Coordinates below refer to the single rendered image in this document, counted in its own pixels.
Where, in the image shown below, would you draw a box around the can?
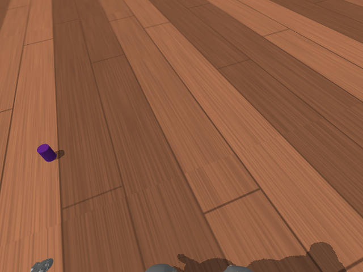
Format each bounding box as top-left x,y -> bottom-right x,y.
37,144 -> 57,162

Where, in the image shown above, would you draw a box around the left robot hand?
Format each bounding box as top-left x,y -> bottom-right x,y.
30,258 -> 53,272

